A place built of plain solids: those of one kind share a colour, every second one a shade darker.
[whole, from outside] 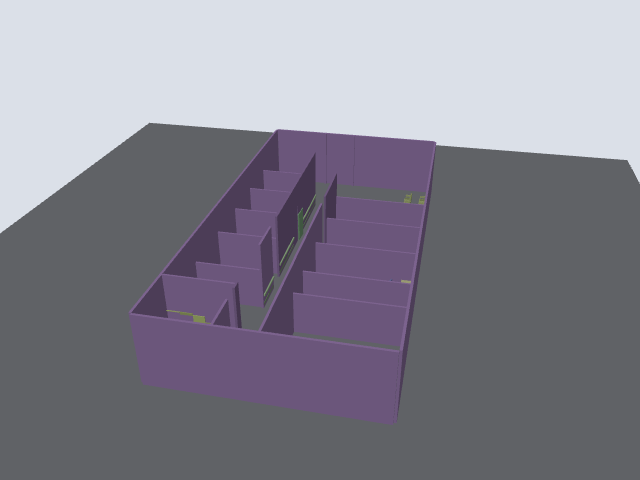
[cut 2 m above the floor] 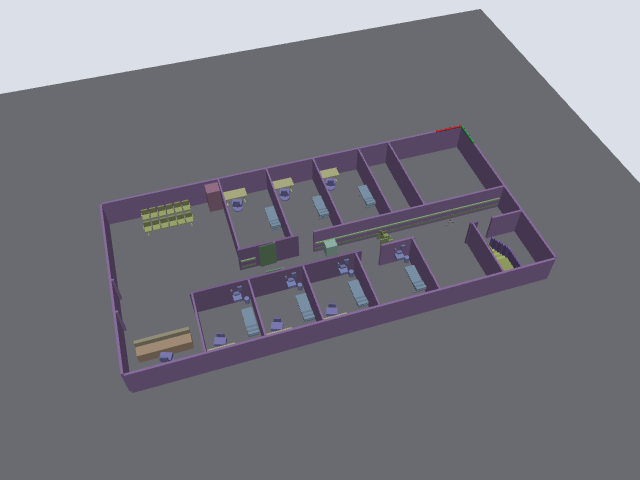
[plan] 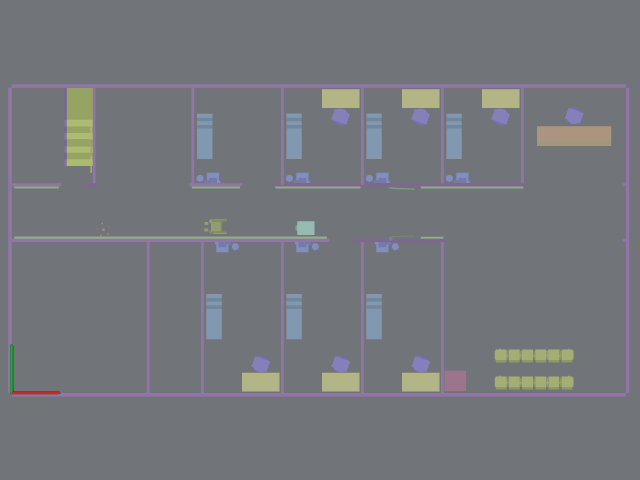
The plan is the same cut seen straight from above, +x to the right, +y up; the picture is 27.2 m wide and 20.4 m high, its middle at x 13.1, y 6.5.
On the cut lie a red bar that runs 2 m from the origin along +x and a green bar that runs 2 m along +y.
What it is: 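A small clinic on one floor, 26.1 x 13.0 m; reception and a waiting room, 6 consulting rooms, a treatment room, a corridor 2.36 m wide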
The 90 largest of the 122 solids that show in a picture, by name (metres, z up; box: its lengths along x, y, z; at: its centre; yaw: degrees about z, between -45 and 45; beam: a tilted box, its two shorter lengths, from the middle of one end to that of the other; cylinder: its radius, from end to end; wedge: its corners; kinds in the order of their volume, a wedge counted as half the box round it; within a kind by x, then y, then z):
{
 "wall_1": {"box": [0.15, 12.97, 4.53], "at": [-0.07, 6.48, 2.21]},
 "wall_2": {"box": [2.1, 0.14, 4.53], "at": [1.05, 8.85, 2.21]},
 "wall_3": {"box": [0.55, 0.14, 4.53], "at": [3.38, 8.85, 2.21]},
 "wall_4": {"box": [0.12, 4.12, 4.53], "at": [3.5, 10.91, 2.21]},
 "wall_5": {"box": [0.12, 6.49, 2.73], "at": [5.8, 3.24, 1.31]},
 "wall_6": {"box": [13.5, 0.14, 4.53], "at": [6.75, 6.49, 2.21]},
 "wall_7": {"box": [0.12, 4.12, 2.73], "at": [7.7, 10.91, 1.31]},
 "wall_8": {"box": [0.12, 6.49, 2.73], "at": [8.1, 3.24, 1.31]},
 "wall_9": {"box": [2.25, 0.14, 4.53], "at": [8.68, 8.85, 2.21]},
 "wall_10": {"box": [0.12, 6.49, 2.73], "at": [11.5, 3.24, 1.31]},
 "wall_11": {"box": [0.12, 4.12, 2.73], "at": [11.5, 10.91, 1.31]},
 "wall_12": {"box": [26.1, 0.15, 4.53], "at": [13.05, -0.07, 2.21]},
 "wall_13": {"box": [26.1, 0.15, 4.53], "at": [13.05, 13.04, 2.21]},
 "wall_14": {"box": [0.12, 6.49, 2.73], "at": [14.9, 3.24, 1.31]},
 "wall_15": {"box": [0.12, 4.12, 2.73], "at": [14.9, 10.91, 1.31]},
 "wall_16": {"box": [3.95, 0.14, 4.53], "at": [16.48, 6.49, 2.21]},
 "wall_17": {"box": [10.75, 0.14, 4.53], "at": [16.48, 8.85, 2.21]},
 "wall_18": {"box": [0.12, 6.49, 2.73], "at": [18.3, 3.24, 1.31]},
 "wall_19": {"box": [0.12, 4.12, 2.73], "at": [18.3, 10.91, 1.31]},
 "wall_20": {"box": [0.12, 4.12, 2.73], "at": [21.7, 10.91, 1.31]},
 "wall_21": {"box": [0.15, 0.14, 4.53], "at": [26.02, 6.49, 2.21]},
 "wall_22": {"box": [0.15, 0.14, 4.53], "at": [26.02, 8.85, 2.21]},
 "wall_23": {"box": [0.15, 12.97, 4.53], "at": [26.18, 6.48, 2.21]},
 "stairs_indoor_1": {"box": [1.1, 0.28, 0.21], "at": [2.89, 9.79, 0.06]},
 "stairs_indoor_2": {"box": [1.1, 0.28, 0.37], "at": [2.89, 10.07, 0.14]},
 "stairs_indoor_3": {"box": [1.1, 0.28, 0.53], "at": [2.89, 10.35, 0.21]},
 "stairs_indoor_4": {"box": [1.1, 0.28, 0.69], "at": [2.89, 10.63, 0.29]},
 "stairs_indoor_5": {"box": [1.1, 0.28, 0.85], "at": [2.89, 10.91, 0.38]},
 "stairs_indoor_6": {"box": [1.1, 0.28, 1.01], "at": [2.89, 11.19, 0.46]},
 "stairs_indoor_7": {"box": [1.1, 0.28, 1.17], "at": [2.89, 11.47, 0.54]},
 "stairs_indoor_8": {"box": [1.1, 1.36, 1.33], "at": [2.89, 12.29, 0.61]},
 "desk_top_reception_1": {"box": [3.16, 0.62, 0.79], "at": [23.9, 11.03, 0.34]},
 "vending_machine_1": {"box": [0.92, 0.87, 1.88], "at": [18.85, 0.51, 0.89]},
 "treatment_couch_1": {"box": [0.66, 1.93, 0.1], "at": [8.2, 10.91, 0.57]},
 "treatment_couch_2": {"box": [0.66, 1.93, 0.1], "at": [8.6, 3.24, 0.57]},
 "treatment_couch_3": {"box": [0.66, 1.93, 0.1], "at": [12.0, 3.24, 0.57]},
 "treatment_couch_4": {"box": [0.66, 1.93, 0.1], "at": [12.0, 10.91, 0.57]},
 "treatment_couch_5": {"box": [0.66, 1.93, 0.1], "at": [15.4, 3.24, 0.57]},
 "treatment_couch_6": {"box": [0.66, 1.93, 0.1], "at": [15.4, 10.91, 0.57]},
 "treatment_couch_7": {"box": [0.66, 1.93, 0.1], "at": [18.8, 10.91, 0.57]},
 "desk_front_reception_1": {"box": [3.16, 0.22, 1.15], "at": [23.9, 10.61, 0.53]},
 "task_chair_1": {"box": [0.68, 0.48, 0.26], "at": [10.59, 1.23, 0.58], "yaw": -19.9},
 "task_chair_2": {"box": [0.44, 0.1, 0.5], "at": [10.69, 1.5, 0.79], "yaw": -19.9},
 "task_chair_3": {"box": [0.68, 0.48, 0.26], "at": [13.97, 11.74, 0.58], "yaw": -19.9},
 "task_chair_4": {"cylinder": 0.33, "from": [13.98, 1.21, 0.0], "to": [13.98, 1.21, 0.1]},
 "task_chair_5": {"box": [0.68, 0.48, 0.26], "at": [13.99, 1.23, 0.58], "yaw": -19.9},
 "task_chair_6": {"box": [0.68, 0.48, 0.26], "at": [17.37, 11.74, 0.58], "yaw": -19.9},
 "task_chair_7": {"cylinder": 0.33, "from": [17.38, 1.21, 0.0], "to": [17.38, 1.21, 0.1]},
 "task_chair_8": {"box": [0.68, 0.48, 0.26], "at": [17.39, 1.23, 0.58], "yaw": -19.9},
 "task_chair_9": {"box": [0.44, 0.1, 0.5], "at": [17.49, 1.5, 0.79], "yaw": -19.9},
 "task_chair_10": {"box": [0.68, 0.48, 0.26], "at": [20.77, 11.74, 0.58], "yaw": -19.9},
 "task_chair_11": {"box": [0.68, 0.48, 0.26], "at": [23.91, 11.78, 0.58], "yaw": -19.9},
 "task_chair_12": {"box": [0.44, 0.1, 0.5], "at": [24.01, 12.05, 0.79], "yaw": -19.9},
 "desk_1": {"box": [1.6, 0.8, 0.07], "at": [10.58, 0.46, 0.69]},
 "desk_2": {"box": [1.6, 0.8, 0.07], "at": [13.98, 0.46, 0.69]},
 "desk_3": {"box": [1.6, 0.8, 0.07], "at": [13.98, 12.51, 0.69]},
 "desk_4": {"box": [1.6, 0.8, 0.07], "at": [17.38, 0.46, 0.69]},
 "desk_5": {"box": [1.6, 0.8, 0.07], "at": [17.38, 12.51, 0.69]},
 "desk_6": {"box": [1.6, 0.8, 0.07], "at": [20.78, 12.51, 0.69]},
 "cart_ward_1": {"box": [0.74, 0.59, 0.92], "at": [12.5, 7.01, 0.59]},
 "sink_clinical_1": {"cylinder": 0.15, "from": [8.0, 9.12, 0.0], "to": [8.0, 9.12, 0.45]},
 "sink_clinical_2": {"box": [0.52, 0.44, 0.2], "at": [8.55, 9.14, 0.76]},
 "sink_clinical_3": {"box": [0.52, 0.44, 0.2], "at": [8.95, 6.19, 0.76]},
 "sink_clinical_4": {"box": [0.52, 0.44, 0.2], "at": [12.35, 6.19, 0.76]},
 "sink_clinical_5": {"box": [0.52, 0.44, 0.2], "at": [12.35, 9.14, 0.76]},
 "sink_clinical_6": {"box": [0.52, 0.44, 0.2], "at": [15.75, 6.19, 0.76]},
 "sink_clinical_7": {"box": [0.52, 0.44, 0.2], "at": [15.75, 9.14, 0.76]},
 "sink_clinical_8": {"box": [0.52, 0.44, 0.2], "at": [19.15, 9.14, 0.76]},
 "handrail_wall_1": {"box": [1.9, 0.09, 0.14], "at": [1.05, 8.73, 0.9]},
 "handrail_wall_2": {"box": [13.3, 0.012, 0.2], "at": [6.75, 6.56, 0.28]},
 "handrail_wall_3": {"box": [13.3, 0.09, 0.14], "at": [6.75, 6.6, 0.9]},
 "handrail_wall_4": {"box": [2.05, 0.09, 0.14], "at": [8.68, 8.73, 0.9]},
 "handrail_wall_5": {"box": [3.62, 0.09, 0.14], "at": [13.01, 8.73, 0.9]},
 "handrail_wall_6": {"box": [4.37, 0.09, 0.14], "at": [19.57, 8.73, 0.9]},
 "stair_wall_1": {"box": [0.1, 1.36, 2.23], "at": [2.29, 12.29, 1.06]},
 "fire_doors_1": {"box": [1.03, 0.06, 2.15], "at": [16.61, 6.65, 1.02], "yaw": 2.0},
 "fire_doors_2": {"box": [1.03, 0.06, 2.15], "at": [16.61, 8.68, 1.02], "yaw": -2.0},
 "beam_seat_1": {"box": [0.47, 0.48, 0.08], "at": [20.8, 0.46, 0.41]},
 "beam_seat_2": {"box": [0.47, 0.48, 0.08], "at": [20.8, 1.61, 0.41]},
 "beam_seat_3": {"box": [0.47, 0.48, 0.08], "at": [21.36, 0.46, 0.41]},
 "beam_seat_4": {"box": [0.47, 0.48, 0.08], "at": [21.36, 1.61, 0.41]},
 "beam_seat_5": {"box": [0.47, 0.48, 0.08], "at": [21.92, 0.46, 0.41]},
 "beam_seat_6": {"box": [0.47, 0.48, 0.08], "at": [21.92, 1.61, 0.41]},
 "beam_seat_7": {"box": [0.47, 0.48, 0.08], "at": [22.48, 0.46, 0.41]},
 "beam_seat_8": {"box": [0.47, 0.48, 0.08], "at": [22.48, 1.61, 0.41]},
 "beam_seat_9": {"box": [0.47, 0.48, 0.08], "at": [23.04, 0.46, 0.41]},
 "beam_seat_10": {"box": [0.47, 0.48, 0.08], "at": [23.04, 1.61, 0.41]},
 "beam_seat_11": {"box": [0.47, 0.48, 0.08], "at": [23.6, 0.46, 0.41]},
 "beam_seat_12": {"box": [0.47, 0.48, 0.08], "at": [23.6, 1.61, 0.41]},
 "wheelchair_1": {"box": [0.58, 0.06, 0.66], "at": [8.86, 7.35, 0.28]}
}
